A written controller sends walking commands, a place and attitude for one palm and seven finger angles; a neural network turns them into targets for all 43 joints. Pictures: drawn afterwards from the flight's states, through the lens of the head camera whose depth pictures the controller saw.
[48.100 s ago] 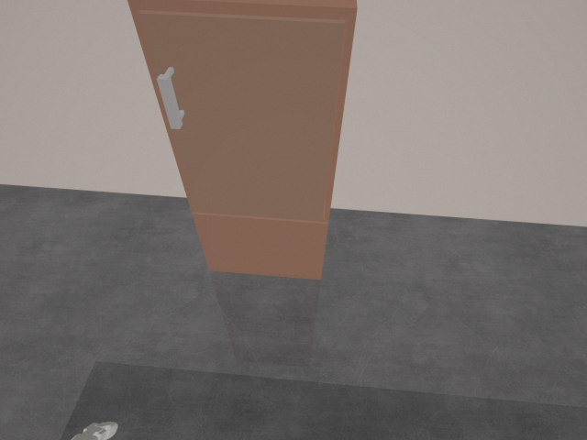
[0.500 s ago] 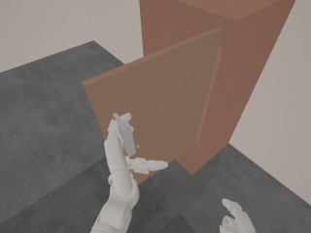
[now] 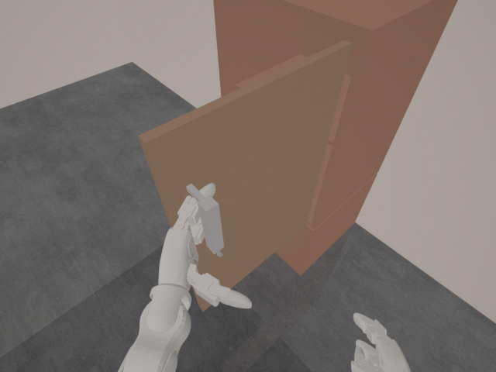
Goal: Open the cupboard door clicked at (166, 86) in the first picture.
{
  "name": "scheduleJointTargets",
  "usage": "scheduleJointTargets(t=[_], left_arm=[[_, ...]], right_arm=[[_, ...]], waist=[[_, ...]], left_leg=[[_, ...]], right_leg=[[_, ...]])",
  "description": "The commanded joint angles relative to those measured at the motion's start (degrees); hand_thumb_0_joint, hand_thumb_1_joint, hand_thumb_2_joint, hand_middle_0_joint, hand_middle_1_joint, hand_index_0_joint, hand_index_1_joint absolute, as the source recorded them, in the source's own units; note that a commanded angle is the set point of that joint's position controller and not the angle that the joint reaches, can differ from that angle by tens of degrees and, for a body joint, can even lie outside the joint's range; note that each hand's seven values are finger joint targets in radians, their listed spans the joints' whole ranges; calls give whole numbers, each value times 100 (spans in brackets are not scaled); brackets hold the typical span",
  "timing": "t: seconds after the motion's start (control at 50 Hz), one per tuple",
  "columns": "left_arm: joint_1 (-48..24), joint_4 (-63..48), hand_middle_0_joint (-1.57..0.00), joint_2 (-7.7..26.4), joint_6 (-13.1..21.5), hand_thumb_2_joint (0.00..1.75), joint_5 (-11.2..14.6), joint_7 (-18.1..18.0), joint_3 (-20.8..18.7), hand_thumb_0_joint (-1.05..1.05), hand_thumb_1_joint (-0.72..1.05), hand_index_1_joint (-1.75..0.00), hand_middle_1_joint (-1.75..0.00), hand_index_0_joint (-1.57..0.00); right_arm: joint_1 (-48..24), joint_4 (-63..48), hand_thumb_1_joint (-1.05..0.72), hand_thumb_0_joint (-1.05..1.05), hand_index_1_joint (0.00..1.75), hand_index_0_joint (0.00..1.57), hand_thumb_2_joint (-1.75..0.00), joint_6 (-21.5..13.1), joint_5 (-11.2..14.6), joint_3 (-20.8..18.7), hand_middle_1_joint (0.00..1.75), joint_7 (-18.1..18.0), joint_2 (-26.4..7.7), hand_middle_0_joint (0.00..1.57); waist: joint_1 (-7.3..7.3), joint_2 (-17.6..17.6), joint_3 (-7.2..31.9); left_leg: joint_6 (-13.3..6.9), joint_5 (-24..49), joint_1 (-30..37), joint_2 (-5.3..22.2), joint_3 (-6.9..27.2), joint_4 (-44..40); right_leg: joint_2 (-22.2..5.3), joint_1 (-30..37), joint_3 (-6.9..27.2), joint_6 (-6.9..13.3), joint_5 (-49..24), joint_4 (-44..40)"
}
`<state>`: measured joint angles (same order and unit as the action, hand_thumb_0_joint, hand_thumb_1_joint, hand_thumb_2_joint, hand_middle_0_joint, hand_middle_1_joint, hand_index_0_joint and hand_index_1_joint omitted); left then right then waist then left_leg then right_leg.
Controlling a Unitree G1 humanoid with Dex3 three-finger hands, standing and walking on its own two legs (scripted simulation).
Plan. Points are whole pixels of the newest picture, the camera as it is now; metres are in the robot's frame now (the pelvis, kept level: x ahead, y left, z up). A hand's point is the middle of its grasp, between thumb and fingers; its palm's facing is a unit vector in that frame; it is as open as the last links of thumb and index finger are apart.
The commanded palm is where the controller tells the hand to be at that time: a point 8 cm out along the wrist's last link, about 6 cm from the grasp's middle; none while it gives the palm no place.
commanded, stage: slide the hand sideways off the handle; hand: left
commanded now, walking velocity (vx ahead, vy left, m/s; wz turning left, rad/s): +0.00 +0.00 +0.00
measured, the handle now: (204, 219) +0.34 +0.10 +0.07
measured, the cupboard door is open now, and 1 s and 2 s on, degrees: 89 88 88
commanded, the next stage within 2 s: draw the hand back to the body in 0.70 s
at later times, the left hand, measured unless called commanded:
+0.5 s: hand (186, 281) +0.23 +0.10 +0.07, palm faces +0.02 -1.00 -0.03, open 16.0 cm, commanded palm +0.20 +0.18 +0.07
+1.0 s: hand (151, 289) +0.21 +0.15 +0.09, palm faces +0.05 -1.00 -0.06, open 16.3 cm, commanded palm +0.18 +0.20 +0.10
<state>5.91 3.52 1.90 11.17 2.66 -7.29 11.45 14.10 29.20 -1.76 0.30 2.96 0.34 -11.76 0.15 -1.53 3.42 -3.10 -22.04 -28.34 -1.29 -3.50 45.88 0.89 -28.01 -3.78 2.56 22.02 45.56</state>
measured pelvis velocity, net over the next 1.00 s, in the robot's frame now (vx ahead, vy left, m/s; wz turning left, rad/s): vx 0.02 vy -0.02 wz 0.03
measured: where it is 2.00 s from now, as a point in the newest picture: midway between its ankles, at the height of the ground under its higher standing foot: outside the picture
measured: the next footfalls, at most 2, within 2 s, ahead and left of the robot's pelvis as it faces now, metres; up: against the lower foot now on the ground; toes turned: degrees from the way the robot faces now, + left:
none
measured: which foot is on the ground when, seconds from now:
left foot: down 0.00-1.00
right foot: down 0.00-1.00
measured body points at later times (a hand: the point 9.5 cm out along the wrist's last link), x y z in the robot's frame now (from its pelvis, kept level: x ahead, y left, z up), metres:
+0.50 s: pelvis +0.03 -0.02 -0.01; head +0.05 -0.03 +0.44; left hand +0.23 +0.16 +0.07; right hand +0.21 -0.22 -0.09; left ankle +0.02 +0.08 -0.71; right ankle +0.02 -0.09 -0.71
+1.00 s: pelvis +0.02 -0.02 -0.01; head +0.04 -0.03 +0.44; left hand +0.21 +0.20 +0.09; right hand +0.21 -0.24 -0.08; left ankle +0.02 +0.08 -0.71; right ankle +0.02 -0.09 -0.71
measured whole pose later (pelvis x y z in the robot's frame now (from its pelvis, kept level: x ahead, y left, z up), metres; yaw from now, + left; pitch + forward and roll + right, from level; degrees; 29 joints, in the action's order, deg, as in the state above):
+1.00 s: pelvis +0.02 -0.02 -0.01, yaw +2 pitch +7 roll -1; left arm 28.3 -15.2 11.3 13.8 13.1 7.9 -3.4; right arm 14.8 27.9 -8.5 2.2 1.9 -3.3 -13.4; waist -1.3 -3.1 5.2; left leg -1.6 -25.4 -32.3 -0.4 -0.6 50.8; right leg 1.8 -30.5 -6.5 3.9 25.4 48.8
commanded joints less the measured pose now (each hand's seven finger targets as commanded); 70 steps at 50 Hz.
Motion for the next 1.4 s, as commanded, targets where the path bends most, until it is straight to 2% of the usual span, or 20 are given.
scheduleJointTargets(t=[0.0, 0.14, 0.18, 0.28, 0.32, 0.4, 0.5, 0.58, 0.66, 0.74, 0.82, 0.9, 1.0, 1.12, 1.18, 1.24, 1.28, 1.3, 1.32, 1.38], left_arm=[[-200, -1715, -15, 184, 389, 30, -12, -142, -386, 0, -50, -30, -30, -15], [492, -2419, -15, 363, 506, 30, 0, -31, -438, 0, -50, -30, -30, -15], [478, -2618, -15, 281, 549, 30, 1, 64, -284, 0, -50, -30, -30, -15], [1165, -2729, -15, 687, 572, 30, 200, 307, -789, 0, -50, -30, -30, -15], [1360, -2763, -15, 590, 579, 30, 279, 434, -726, 0, -50, -30, -30, -15], [1876, -2829, -15, 845, 585, 30, 454, 642, -1121, 0, -50, -30, -30, -15], [2020, -2938, -15, 1020, 684, 30, 664, 946, -1417, 0, -50, -30, -30, -15], [2258, -2927, -15, 1217, 811, 30, 882, 1208, -1729, 0, -50, -30, -30, -15], [2414, -3061, -15, 1120, 997, 30, 1040, 1571, -1545, 0, -50, -30, -30, -15], [2118, -2990, -15, 1266, 1078, 30, 1117, 1765, -1600, 0, -50, -30, -30, -15], [1961, -3174, -15, 1477, 1011, 30, 1079, 1620, -1763, 0, -50, -30, -30, -15], [2029, -3146, -15, 1577, 751, 30, 1093, 1426, -2001, 0, -50, -30, -30, -15], [2130, -3236, -15, 1477, 406, 30, 1150, 1489, -1889, 0, -50, -30, -30, -15], [2216, -3530, -15, 1654, 145, 30, 1249, 1585, -2177, 0, -50, -30, -30, -15], [2203, -3670, -15, 1763, 83, 30, 1324, 1635, -2331, 0, -50, -30, -30, -15], [2010, -3777, -15, 1730, 3, 34, 1333, 1732, -2261, 0, -40, -30, -30, -15], [1986, -3779, -16, 1798, -92, 37, 1372, 1768, -2368, 0, -32, -30, -30, -16], [1913, -4134, -16, 2710, -142, 39, 496, 989, -2619, 0, -29, -30, -30, -16], [2358, -3891, -16, 2138, -284, 40, 431, 680, -2367, 0, -26, -30, -30, -16], [2175, -3837, -16, 2102, -400, 45, 161, 252, -2250, 0, -15, -30, -30, -16]], right_arm=[[-641, -1072, -90, 0, 30, 20, -90, -267, -34, -266, 30, -32, -580, 20], [-515, -1147, -90, 0, 30, 20, -90, -320, -42, -298, 30, -67, -604, 20], [-496, -1141, -90, 0, 30, 20, -90, -361, -35, -291, 30, -86, -601, 20], [-417, -1153, -90, 0, 30, 20, -90, -430, -25, -307, 30, -148, -626, 20], [-430, -1187, -90, 0, 30, 20, -90, -470, -15, -308, 30, -162, -616, 20], [-364, -1179, -90, 0, 30, 20, -90, -524, 8, -316, 30, -194, -629, 20], [-377, -1167, -90, 0, 30, 20, -90, -603, 31, -324, 30, -252, -641, 20], [-329, -1131, -90, 0, 30, 20, -90, -671, 58, -352, 30, -294, -677, 20], [-310, -1130, -90, 0, 30, 20, -90, -812, 87, -373, 30, -310, -726, 20], [-299, -1080, -90, 0, 30, 20, -90, -921, 100, -402, 30, -362, -800, 20], [-335, -1129, -90, 0, 30, 20, -90, -992, 132, -388, 30, -390, -781, 20], [-410, -1123, -90, 0, 30, 20, -90, -1002, 168, -347, 30, -425, -730, 20], [-489, -1127, -90, 0, 30, 20, -90, -1070, 202, -289, 30, -435, -750, 20], [-506, -1057, -90, 0, 30, 20, -90, -1162, 205, -255, 30, -458, -742, 20], [-517, -1003, -90, 0, 30, 20, -90, -1224, 203, -249, 30, -478, -770, 20], [-524, -958, -90, 0, 30, 20, -90, -1292, 223, -219, 30, -490, -793, 20], [-534, -901, -90, 0, 30, 20, -90, -1337, 219, -230, 30, -509, -808, 20], [-597, -832, -90, 0, 30, 20, -90, -1224, 120, -250, 30, -604, -775, 20], [-586, -794, -90, 0, 30, 20, -90, -1158, 65, -212, 30, -637, -642, 20], [-738, -651, -90, 0, 30, 20, -90, -1004, 47, -190, 30, -614, -693, 20]], waist=[[-212, 265, 1041], [-72, 286, 945], [-19, 100, 953], [-113, 272, 1088], [-97, 307, 1015], [-145, 378, 1032], [-129, 249, 1006], [-115, 420, 1052], [-13, 314, 1041], [50, 298, 953], [-79, -5, 1091], [-172, 155, 1031], [-171, 124, 747], [-248, -59, 656], [-265, 69, 652], [-234, -156, 526], [-246, -17, 549], [-417, -18, 568], [-315, 41, 294], [-275, 21, 21]], left_leg=[[209, 877, 497, 126, 505, -779], [195, 978, 414, 131, 519, -581], [198, 1057, 449, 119, 549, -525], [182, 1212, 259, 70, 509, -389], [177, 1164, 212, 62, 494, -358], [178, 1327, 75, 35, 471, -268], [183, 1157, -133, -7, 456, -139], [195, 1091, -334, -31, 484, -7], [182, 1096, -339, -32, 519, 102], [183, 808, -490, -27, 554, 206], [167, 766, -314, -21, 556, 111], [162, 751, -197, 6, 563, -101], [144, 807, 65, 54, 584, -385], [163, 1050, 380, 73, 597, -622], [163, 1138, 495, 83, 633, -693], [189, 1104, 668, 95, 684, -839], [181, 1151, 749, 100, 707, -879], [124, 1200, 870, 141, 648, -1087], [128, 1159, 992, 124, 596, -1161], [123, 1161, 1265, 192, 634, -1497]], right_leg=[[-25, 443, 160, 6, -952, -664], [-5, 305, 176, -26, -1154, -547], [2, 231, 171, -13, -1208, -475], [-6, 448, 245, -37, -1563, -434], [-23, 399, 244, -75, -1598, -432], [-46, 563, 305, -111, -2008, -404], [-127, 585, 483, -196, -2080, -451], [-199, 720, 673, -266, -2193, -493], [-241, 549, 705, -331, -2320, -459], [-253, 281, 763, -312, -1603, -529], [-204, 277, 694, -208, -1110, -559], [-162, 444, 617, -191, -949, -701], [-93, 445, 422, -175, -971, -831], [-42, 623, 244, -143, -1230, -900], [-13, 713, 192, -126, -1286, -963], [14, 640, 89, -113, -1177, -994], [19, 734, 77, -111, -1204, -1064], [-168, 1043, 442, -58, -1168, -1444], [-219, 1010, 424, -85, -1096, -1641], [-203, 1206, 324, -92, -964, -1911]])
